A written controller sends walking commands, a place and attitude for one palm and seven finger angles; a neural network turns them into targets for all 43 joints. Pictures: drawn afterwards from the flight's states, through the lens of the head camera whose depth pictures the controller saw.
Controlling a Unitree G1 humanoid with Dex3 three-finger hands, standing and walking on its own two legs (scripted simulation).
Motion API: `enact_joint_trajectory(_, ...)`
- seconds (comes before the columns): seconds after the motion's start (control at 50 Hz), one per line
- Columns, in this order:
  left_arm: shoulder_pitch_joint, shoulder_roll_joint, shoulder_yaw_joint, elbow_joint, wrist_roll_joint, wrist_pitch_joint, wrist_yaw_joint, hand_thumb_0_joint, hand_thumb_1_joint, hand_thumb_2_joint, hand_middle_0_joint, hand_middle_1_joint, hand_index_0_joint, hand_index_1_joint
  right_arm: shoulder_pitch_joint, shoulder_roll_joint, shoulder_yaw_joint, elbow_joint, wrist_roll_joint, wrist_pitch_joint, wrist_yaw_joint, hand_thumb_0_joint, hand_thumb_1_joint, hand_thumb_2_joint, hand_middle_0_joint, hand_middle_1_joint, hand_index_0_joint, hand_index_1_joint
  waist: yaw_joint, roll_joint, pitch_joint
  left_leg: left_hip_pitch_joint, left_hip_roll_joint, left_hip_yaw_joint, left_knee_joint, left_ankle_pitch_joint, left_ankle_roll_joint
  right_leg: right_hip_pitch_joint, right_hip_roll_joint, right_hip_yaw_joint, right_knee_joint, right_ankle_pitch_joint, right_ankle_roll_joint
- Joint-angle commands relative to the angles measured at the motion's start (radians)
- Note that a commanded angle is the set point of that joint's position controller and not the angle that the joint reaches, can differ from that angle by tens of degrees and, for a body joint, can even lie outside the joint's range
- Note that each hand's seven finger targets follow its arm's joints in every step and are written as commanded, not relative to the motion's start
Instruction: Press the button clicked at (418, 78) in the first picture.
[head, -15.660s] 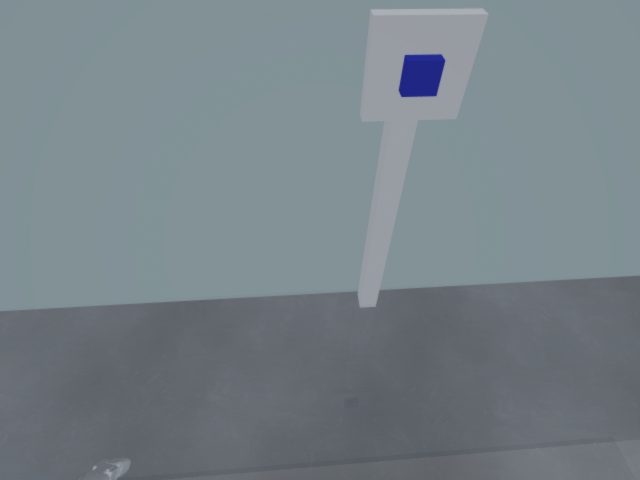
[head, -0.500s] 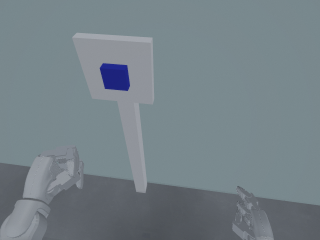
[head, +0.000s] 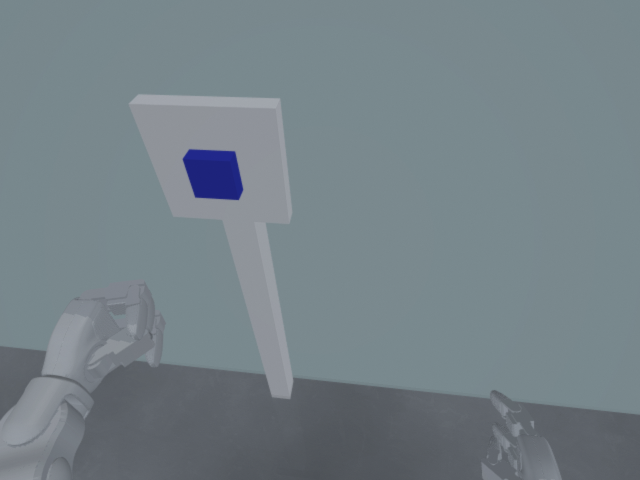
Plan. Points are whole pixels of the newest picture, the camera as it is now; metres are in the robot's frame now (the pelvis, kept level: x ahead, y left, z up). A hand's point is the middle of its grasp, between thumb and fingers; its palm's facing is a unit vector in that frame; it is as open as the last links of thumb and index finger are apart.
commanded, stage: raise the hand and make a fist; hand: left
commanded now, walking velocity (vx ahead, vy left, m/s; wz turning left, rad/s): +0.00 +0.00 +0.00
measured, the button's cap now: (215, 173) +0.50 +0.21 +0.14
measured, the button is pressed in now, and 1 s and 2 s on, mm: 0 0 0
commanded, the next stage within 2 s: aim a knuckle at the button in 0.18 s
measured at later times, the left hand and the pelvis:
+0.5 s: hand (147, 324) +0.25 +0.22 +0.12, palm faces +0.01 -1.00 -0.03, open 3.1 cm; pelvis -0.02 +0.01 +0.00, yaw +1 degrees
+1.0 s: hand (197, 277) +0.33 +0.19 +0.11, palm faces -0.01 -1.00 -0.03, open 3.1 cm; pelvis +0.00 +0.00 +0.00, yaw -1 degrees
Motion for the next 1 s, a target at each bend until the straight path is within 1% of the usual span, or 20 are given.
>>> enact_joint_trajectory(0.0, -0.175, 0.184, 0.125, -0.234, -0.006, -0.098, 0.043, 0.000, 0.900, 0.900, -1.300, -1.500, -1.300, -1.500, -0.117, -0.084, -0.033, -0.167, -0.001, -0.068, -0.001, 0.000, -0.900, -0.900, 0.200, 0.300, 0.200, 0.300, 0.015, -0.041, -0.099, 0.035, -0.052, 0.019, -0.072, 0.249, 0.053, 0.057, 0.000, 0.026, -0.114, 0.290, 0.017)
enact_joint_trajectory(0.02, -0.190, 0.187, 0.119, -0.241, -0.005, -0.106, 0.047, 0.000, 0.900, 0.900, -1.300, -1.500, -1.300, -1.500, -0.121, -0.086, -0.032, -0.163, -0.003, -0.070, 0.000, 0.000, -0.900, -0.900, 0.200, 0.300, 0.200, 0.300, 0.012, -0.062, -0.092, 0.030, -0.050, 0.017, -0.066, 0.244, 0.054, 0.059, 0.001, 0.036, -0.121, 0.279, 0.018)
enact_joint_trajectory(0.08, -0.203, 0.169, 0.087, -0.248, 0.014, -0.127, 0.052, 0.000, 0.900, 0.900, -1.300, -1.500, -1.300, -1.500, -0.118, -0.082, -0.030, -0.156, 0.000, -0.080, -0.001, 0.000, -0.900, -0.900, 0.200, 0.300, 0.200, 0.300, 0.007, 0.039, -0.099, 0.054, -0.052, 0.022, -0.080, 0.217, 0.052, 0.046, 0.003, 0.027, -0.123, 0.238, 0.009)
enact_joint_trajectory(0.12, -0.191, 0.162, 0.070, -0.225, 0.016, -0.124, 0.042, 0.000, 0.900, 0.900, -1.300, -1.500, -1.300, -1.500, -0.119, -0.086, -0.029, -0.151, 0.000, -0.084, -0.004, 0.000, -0.900, -0.900, 0.200, 0.300, 0.200, 0.300, 0.001, -0.013, -0.078, 0.044, -0.048, 0.017, -0.082, 0.204, 0.055, 0.045, 0.007, 0.029, -0.135, 0.217, 0.009)
enact_joint_trajectory(0.18, -0.189, 0.159, 0.061, -0.213, 0.019, -0.114, 0.031, 0.000, 0.900, 0.900, -1.300, -1.500, -1.300, -1.500, -0.125, -0.088, -0.028, -0.147, 0.004, -0.089, -0.007, 0.000, -0.900, -0.900, 0.200, 0.300, 0.200, 0.300, 0.002, -0.001, -0.069, 0.046, -0.046, 0.011, -0.099, 0.189, 0.054, 0.041, 0.008, 0.013, -0.133, 0.200, 0.007)
enact_joint_trajectory(0.26, -0.185, 0.180, 0.098, -0.192, 0.006, -0.093, 0.029, 0.000, 0.900, 0.900, -1.300, -1.500, -1.300, -1.500, -0.134, -0.089, -0.027, -0.145, 0.004, -0.089, -0.013, 0.000, -0.900, -0.900, 0.200, 0.300, 0.200, 0.300, 0.010, -0.039, -0.066, 0.042, -0.045, 0.006, -0.107, 0.178, 0.054, 0.043, 0.009, 0.012, -0.141, 0.176, 0.008)
enact_joint_trajectory(0.32, -0.300, 0.153, 0.061, -0.161, 0.007, -0.091, 0.039, 0.000, 0.900, 0.900, -1.300, -1.500, -1.300, -1.500, -0.135, -0.092, -0.022, -0.125, 0.003, -0.090, -0.017, 0.000, -0.900, -0.900, 0.200, 0.300, 0.200, 0.300, -0.010, -0.059, -0.035, 0.040, -0.042, -0.002, -0.111, 0.151, 0.053, 0.011, 0.017, 0.009, -0.144, 0.138, 0.008)
enact_joint_trajectory(0.38, -0.434, 0.124, 0.001, -0.138, 0.031, -0.102, 0.054, 0.000, 0.900, 0.900, -1.300, -1.500, -1.300, -1.500, -0.136, -0.088, -0.020, -0.112, 0.008, -0.097, -0.026, 0.000, -0.900, -0.900, 0.200, 0.300, 0.200, 0.300, -0.029, 0.012, -0.011, 0.055, -0.041, -0.012, -0.127, 0.083, 0.050, -0.034, 0.016, 0.004, -0.146, 0.059, 0.006)
enact_joint_trajectory(0.44, -0.496, 0.144, -0.009, -0.104, 0.062, -0.112, 0.071, 0.000, 0.900, 0.900, -1.300, -1.500, -1.300, -1.500, -0.126, -0.091, -0.023, -0.106, 0.006, -0.098, -0.029, 0.000, -0.900, -0.900, 0.200, 0.300, 0.200, 0.300, -0.029, -0.005, -0.062, 0.063, -0.039, -0.015, -0.128, 0.086, 0.052, -0.018, 0.013, 0.008, -0.138, 0.060, 0.004)
enact_joint_trajectory(0.5, -0.514, 0.121, -0.032, -0.074, 0.084, -0.113, 0.086, 0.000, 0.900, 0.900, -1.300, -1.500, -1.300, -1.500, -0.126, -0.085, -0.022, -0.105, 0.002, -0.096, -0.025, 0.000, -0.900, -0.900, 0.200, 0.300, 0.200, 0.300, -0.022, 0.039, -0.112, 0.086, -0.041, -0.017, -0.130, 0.142, 0.046, 0.005, 0.010, -0.001, -0.116, 0.129, -0.004)
enact_joint_trajectory(0.52, -0.506, 0.136, -0.015, -0.033, 0.084, -0.107, 0.091, 0.000, 0.900, 0.900, -1.300, -1.500, -1.300, -1.500, -0.117, -0.089, -0.022, -0.101, -0.001, -0.091, -0.021, 0.000, -0.900, -0.900, 0.200, 0.300, 0.200, 0.300, -0.014, -0.019, -0.117, 0.069, -0.038, -0.020, -0.129, 0.155, 0.045, 0.022, 0.013, -0.003, -0.112, 0.142, -0.005)
enact_joint_trajectory(0.62, -0.532, 0.198, 0.075, 0.106, 0.077, -0.088, 0.117, 0.000, 0.900, 0.900, -1.300, -1.500, -1.300, -1.500, -0.122, -0.092, -0.026, -0.094, -0.004, -0.055, -0.017, 0.000, -0.900, -0.900, 0.200, 0.300, 0.200, 0.300, 0.003, -0.069, -0.108, 0.026, -0.041, 0.001, -0.127, 0.188, 0.043, 0.045, 0.008, 0.005, -0.116, 0.184, -0.003)
enact_joint_trajectory(0.7, -0.601, 0.149, 0.024, 0.040, 0.095, -0.122, 0.125, 0.000, 0.900, 0.900, -1.300, -1.500, -1.300, -1.500, -0.112, -0.079, -0.031, -0.113, -0.006, -0.049, -0.002, 0.000, -0.900, -0.900, 0.200, 0.300, 0.200, 0.300, -0.005, 0.046, -0.194, 0.088, -0.042, 0.016, -0.114, 0.305, 0.035, 0.067, 0.004, 0.003, -0.085, 0.318, -0.009)
enact_joint_trajectory(0.72, -0.609, 0.145, 0.019, 0.036, 0.094, -0.134, 0.125, 0.000, 0.900, 0.900, -1.300, -1.500, -1.300, -1.500, -0.106, -0.080, -0.034, -0.116, -0.008, -0.050, 0.002, 0.000, -0.900, -0.900, 0.200, 0.300, 0.200, 0.300, -0.007, 0.003, -0.210, 0.093, -0.039, 0.015, -0.104, 0.335, 0.038, 0.080, 0.008, 0.003, -0.079, 0.350, -0.009)
enact_joint_trajectory(0.78, -0.619, 0.136, 0.006, 0.070, 0.092, -0.156, 0.112, 0.000, 0.900, 0.900, -1.300, -1.500, -1.300, -1.500, -0.080, -0.088, -0.043, -0.101, -0.007, -0.045, 0.004, 0.000, -0.900, -0.900, 0.200, 0.300, 0.200, 0.300, -0.024, -0.023, -0.211, 0.098, -0.037, 0.022, -0.095, 0.349, 0.039, 0.069, 0.011, 0.005, -0.080, 0.390, -0.004)
enact_joint_trajectory(0.82, -0.620, 0.117, -0.014, 0.132, 0.089, -0.154, 0.103, 0.000, 0.900, 0.900, -1.300, -1.500, -1.300, -1.500, -0.072, -0.094, -0.043, -0.092, -0.005, -0.037, 0.004, 0.000, -0.900, -0.900, 0.200, 0.300, 0.200, 0.300, -0.033, -0.085, -0.166, 0.071, -0.037, 0.020, -0.095, 0.327, 0.043, 0.053, 0.014, 0.004, -0.086, 0.379, -0.002)
enact_joint_trajectory(0.86, -0.637, 0.136, 0.005, 0.173, 0.090, -0.145, 0.101, 0.000, 0.900, 0.900, -1.300, -1.500, -1.300, -1.500, -0.068, -0.100, -0.049, -0.085, -0.003, -0.025, 0.002, 0.000, -0.900, -0.900, 0.200, 0.300, 0.200, 0.300, -0.037, -0.093, -0.149, 0.054, -0.041, 0.025, -0.096, 0.297, 0.045, 0.040, 0.010, 0.009, -0.092, 0.363, 0.003)
enact_joint_trajectory(0.9, -0.674, 0.161, 0.024, 0.188, 0.095, -0.138, 0.106, 0.000, 0.900, 0.900, -1.300, -1.500, -1.300, -1.500, -0.066, -0.100, -0.051, -0.084, -0.002, -0.010, 0.000, 0.000, -0.900, -0.900, 0.200, 0.300, 0.200, 0.300, -0.035, -0.060, -0.155, 0.049, -0.045, 0.031, -0.096, 0.290, 0.044, 0.041, 0.006, 0.015, -0.093, 0.358, 0.002)
enact_joint_trajectory(0.92, -0.687, 0.176, 0.030, 0.194, 0.099, -0.139, 0.111, 0.000, 0.900, 0.900, -1.300, -1.500, -1.300, -1.500, -0.068, -0.104, -0.048, -0.085, -0.004, -0.003, 0.001, 0.000, -0.900, -0.900, 0.200, 0.300, 0.200, 0.300, -0.032, -0.076, -0.157, 0.040, -0.046, 0.029, -0.093, 0.287, 0.047, 0.049, 0.007, 0.020, -0.094, 0.352, 0.002)
enact_joint_trajectory(0.98, -0.781, 0.186, 0.033, 0.164, 0.111, -0.166, 0.129, 0.000, 0.900, 0.900, -1.300, -1.500, -1.300, -1.500, -0.069, -0.092, -0.049, -0.091, -0.006, 0.008, 0.001, 0.000, -0.900, -0.900, 0.200, 0.300, 0.200, 0.300, -0.038, -0.007, -0.222, 0.075, -0.048, 0.034, -0.086, 0.312, 0.047, 0.063, 0.004, 0.027, -0.083, 0.378, -0.001)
